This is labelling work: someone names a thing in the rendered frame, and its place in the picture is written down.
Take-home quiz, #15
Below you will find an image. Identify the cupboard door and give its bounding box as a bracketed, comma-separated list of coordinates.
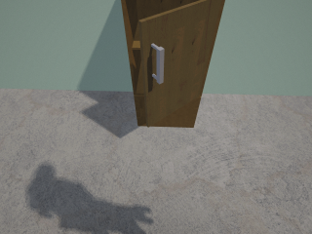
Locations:
[138, 0, 221, 128]

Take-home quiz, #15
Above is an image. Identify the handle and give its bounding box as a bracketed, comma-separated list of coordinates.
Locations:
[151, 43, 165, 84]

